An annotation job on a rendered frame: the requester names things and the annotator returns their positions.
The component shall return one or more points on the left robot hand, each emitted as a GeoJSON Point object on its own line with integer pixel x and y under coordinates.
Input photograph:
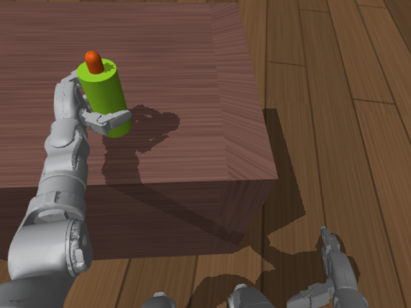
{"type": "Point", "coordinates": [70, 103]}

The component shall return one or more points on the right robot arm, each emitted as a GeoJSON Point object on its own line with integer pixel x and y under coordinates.
{"type": "Point", "coordinates": [349, 298]}

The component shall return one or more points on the right robot hand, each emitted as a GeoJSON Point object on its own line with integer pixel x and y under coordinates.
{"type": "Point", "coordinates": [338, 269]}

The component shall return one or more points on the bottle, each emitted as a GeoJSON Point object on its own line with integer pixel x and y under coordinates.
{"type": "Point", "coordinates": [100, 81]}

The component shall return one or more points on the left robot arm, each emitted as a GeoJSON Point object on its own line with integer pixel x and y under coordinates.
{"type": "Point", "coordinates": [51, 246]}

